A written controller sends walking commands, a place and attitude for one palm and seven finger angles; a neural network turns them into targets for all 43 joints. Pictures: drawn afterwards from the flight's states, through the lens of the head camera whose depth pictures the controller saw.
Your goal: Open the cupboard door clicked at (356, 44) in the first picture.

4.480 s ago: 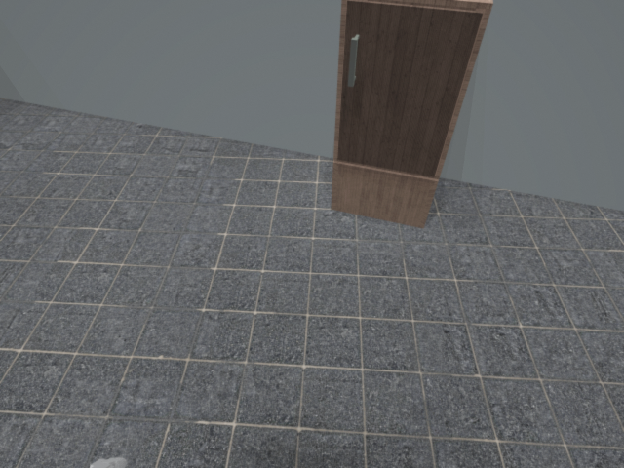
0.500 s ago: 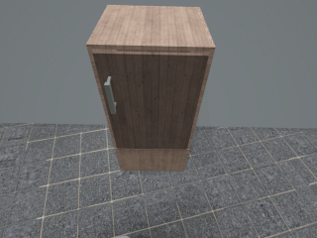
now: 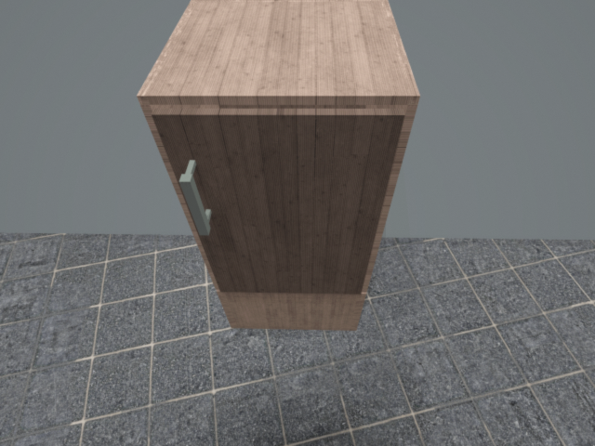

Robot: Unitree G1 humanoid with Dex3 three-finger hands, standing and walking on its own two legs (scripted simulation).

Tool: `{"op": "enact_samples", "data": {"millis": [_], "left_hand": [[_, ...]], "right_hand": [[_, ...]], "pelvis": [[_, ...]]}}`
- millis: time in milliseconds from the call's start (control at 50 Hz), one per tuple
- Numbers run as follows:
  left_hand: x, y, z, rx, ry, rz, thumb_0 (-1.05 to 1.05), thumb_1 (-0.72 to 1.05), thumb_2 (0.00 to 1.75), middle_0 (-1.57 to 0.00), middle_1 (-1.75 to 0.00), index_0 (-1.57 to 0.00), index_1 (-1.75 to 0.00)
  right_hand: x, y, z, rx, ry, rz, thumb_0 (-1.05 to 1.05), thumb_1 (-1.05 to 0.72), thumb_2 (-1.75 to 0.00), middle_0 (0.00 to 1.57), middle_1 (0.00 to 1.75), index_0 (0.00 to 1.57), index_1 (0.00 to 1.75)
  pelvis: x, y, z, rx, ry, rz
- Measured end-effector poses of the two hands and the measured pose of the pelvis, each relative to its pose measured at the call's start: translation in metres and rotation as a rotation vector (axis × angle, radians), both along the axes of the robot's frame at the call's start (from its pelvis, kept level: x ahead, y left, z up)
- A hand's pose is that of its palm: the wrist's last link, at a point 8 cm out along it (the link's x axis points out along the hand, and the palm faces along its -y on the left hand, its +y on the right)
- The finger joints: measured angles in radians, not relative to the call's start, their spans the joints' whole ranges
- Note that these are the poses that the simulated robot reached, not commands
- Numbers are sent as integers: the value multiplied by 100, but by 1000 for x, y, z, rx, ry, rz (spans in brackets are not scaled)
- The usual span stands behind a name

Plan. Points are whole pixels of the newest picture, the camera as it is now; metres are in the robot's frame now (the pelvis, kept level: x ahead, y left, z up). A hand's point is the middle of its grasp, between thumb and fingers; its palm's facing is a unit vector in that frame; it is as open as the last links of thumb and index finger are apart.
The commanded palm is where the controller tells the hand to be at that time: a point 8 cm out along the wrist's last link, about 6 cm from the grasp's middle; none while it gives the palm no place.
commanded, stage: come to a stop and stand still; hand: left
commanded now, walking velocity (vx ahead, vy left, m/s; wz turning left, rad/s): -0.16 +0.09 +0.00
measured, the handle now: (198, 199) +0.53 +0.23 -0.03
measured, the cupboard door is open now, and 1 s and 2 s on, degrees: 0 0 0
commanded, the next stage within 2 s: look again from close up in 0.72 s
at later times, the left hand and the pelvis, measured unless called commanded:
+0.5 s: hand out of the picture +0.00 +0.20 -0.16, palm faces +0.03 -0.97 -0.24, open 7.4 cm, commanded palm none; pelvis -0.03 +0.01 +0.00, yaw +0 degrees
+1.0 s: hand out of the picture -0.04 +0.19 -0.17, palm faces +0.04 -0.97 -0.22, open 7.4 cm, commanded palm none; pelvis -0.05 +0.01 +0.00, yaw +1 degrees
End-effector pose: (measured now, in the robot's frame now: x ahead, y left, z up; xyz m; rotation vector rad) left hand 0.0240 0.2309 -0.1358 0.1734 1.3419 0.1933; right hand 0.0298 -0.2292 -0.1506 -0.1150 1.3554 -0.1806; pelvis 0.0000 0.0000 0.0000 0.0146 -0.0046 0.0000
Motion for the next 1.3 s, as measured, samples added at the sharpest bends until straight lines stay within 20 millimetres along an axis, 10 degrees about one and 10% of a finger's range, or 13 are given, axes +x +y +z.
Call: {"op": "enact_samples", "data": {"millis": [200,440,860,1300], "left_hand": [[17,26,-10,-14,-78,30,0,91,90,-20,-30,-20,-30],[-16,23,0,11,-33,-1,0,91,90,-20,-30,-20,-30],[-77,-13,1,-58,60,-15,0,91,90,-20,-30,-20,-30],[-48,47,9,21,-158,-40,0,91,90,-20,-30,-20,-30]], "right_hand": [[9,12,9,-52,-43,57,0,-91,-90,20,30,19,29],[-7,19,6,-3,-71,42,0,-92,-90,20,30,20,30],[-100,16,12,23,100,11,0,-91,-90,20,30,19,29],[-38,14,25,-59,-186,89,0,-91,-90,20,30,20,29]], "pelvis": [[-15,20,-5,-16,5,23],[-29,15,1,13,3,-9],[-46,2,10,-11,-18,3],[-66,29,4,-22,-51,9]]}}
